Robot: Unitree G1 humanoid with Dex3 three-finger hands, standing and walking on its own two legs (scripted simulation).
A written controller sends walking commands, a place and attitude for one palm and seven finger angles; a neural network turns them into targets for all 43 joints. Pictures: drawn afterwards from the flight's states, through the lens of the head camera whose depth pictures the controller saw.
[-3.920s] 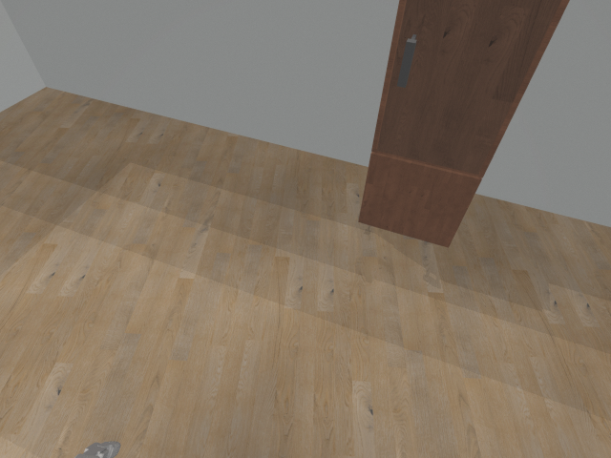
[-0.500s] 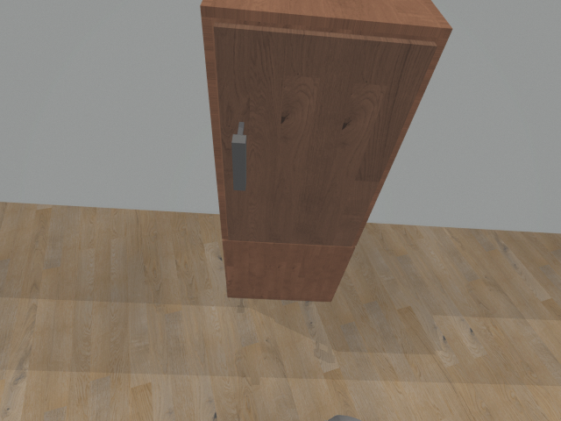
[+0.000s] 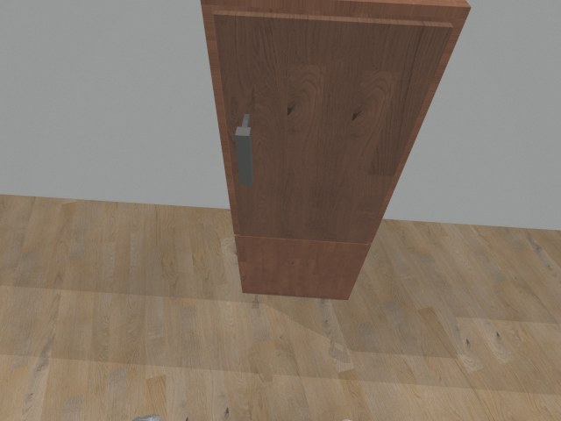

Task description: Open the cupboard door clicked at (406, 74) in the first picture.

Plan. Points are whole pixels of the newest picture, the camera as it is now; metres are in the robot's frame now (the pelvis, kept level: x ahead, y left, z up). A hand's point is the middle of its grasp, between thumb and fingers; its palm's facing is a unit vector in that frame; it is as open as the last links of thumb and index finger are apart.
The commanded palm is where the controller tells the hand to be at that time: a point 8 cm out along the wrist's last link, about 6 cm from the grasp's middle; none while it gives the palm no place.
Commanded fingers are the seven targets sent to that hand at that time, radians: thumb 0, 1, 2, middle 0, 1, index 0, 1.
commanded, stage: come to a stop and stand still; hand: left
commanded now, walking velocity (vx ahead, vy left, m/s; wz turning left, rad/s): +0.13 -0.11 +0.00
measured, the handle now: (246, 149) +0.59 +0.12 +0.02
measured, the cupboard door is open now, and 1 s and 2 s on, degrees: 0 0 0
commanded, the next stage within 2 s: look again from close up in 0.96 s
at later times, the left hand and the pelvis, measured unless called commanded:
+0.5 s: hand out of the picture -0.02 +0.17 -0.17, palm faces -0.03 -0.98 -0.20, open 7.4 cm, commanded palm none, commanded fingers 0.00 0.90 0.90 -0.20 -0.30 -0.20 -0.30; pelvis -0.01 +0.00 +0.01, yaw -1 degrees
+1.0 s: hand out of the picture -0.03 +0.14 -0.16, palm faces +0.05 -0.98 -0.20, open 7.4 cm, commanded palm none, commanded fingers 0.00 0.90 0.90 -0.20 -0.30 -0.20 -0.30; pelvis -0.03 -0.03 +0.01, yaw +0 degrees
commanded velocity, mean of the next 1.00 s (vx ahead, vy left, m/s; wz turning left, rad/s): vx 0.02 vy -0.03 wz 0.00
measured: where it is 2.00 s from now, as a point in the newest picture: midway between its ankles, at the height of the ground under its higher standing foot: outside the picture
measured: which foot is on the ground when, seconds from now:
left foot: up 0.00-0.02, down 0.04-1.00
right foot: down 0.00-0.06, up 0.08-0.38, down 0.40-1.00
